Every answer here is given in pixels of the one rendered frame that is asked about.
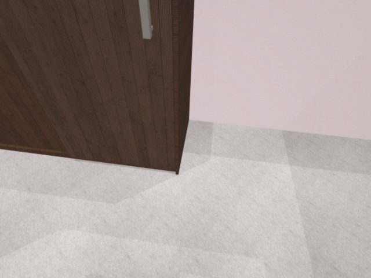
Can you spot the wardrobe door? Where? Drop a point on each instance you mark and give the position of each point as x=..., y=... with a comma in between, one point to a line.
x=108, y=92
x=23, y=121

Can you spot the handle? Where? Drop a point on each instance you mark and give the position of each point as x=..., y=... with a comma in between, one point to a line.
x=145, y=15

